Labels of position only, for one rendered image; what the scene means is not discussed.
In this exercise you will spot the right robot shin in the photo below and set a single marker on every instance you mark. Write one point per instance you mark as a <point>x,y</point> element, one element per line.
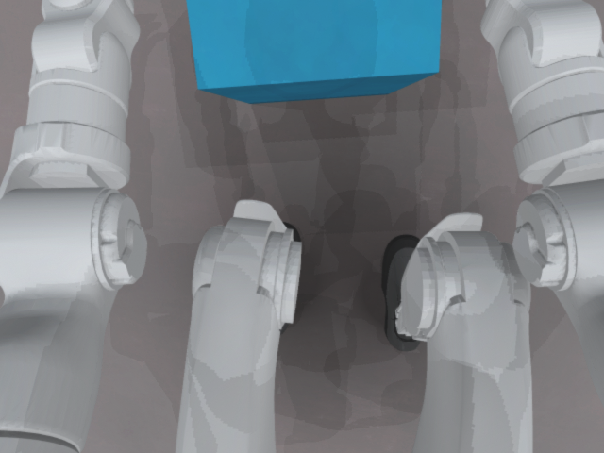
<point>465,221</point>

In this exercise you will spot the carton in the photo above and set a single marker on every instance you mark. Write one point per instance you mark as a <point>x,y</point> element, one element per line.
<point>264,51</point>

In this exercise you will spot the robot right forearm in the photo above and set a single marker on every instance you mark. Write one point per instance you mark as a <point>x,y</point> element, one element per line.
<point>550,58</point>

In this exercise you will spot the left robot upper arm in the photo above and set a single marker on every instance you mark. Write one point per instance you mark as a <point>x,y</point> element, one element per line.
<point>64,254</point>

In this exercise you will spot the right robot foot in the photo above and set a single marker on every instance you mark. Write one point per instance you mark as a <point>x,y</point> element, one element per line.
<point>396,257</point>

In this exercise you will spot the robot left forearm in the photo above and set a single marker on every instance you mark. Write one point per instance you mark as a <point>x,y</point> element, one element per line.
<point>75,133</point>

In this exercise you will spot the right robot upper arm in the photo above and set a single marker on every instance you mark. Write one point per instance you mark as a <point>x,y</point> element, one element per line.
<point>559,243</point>

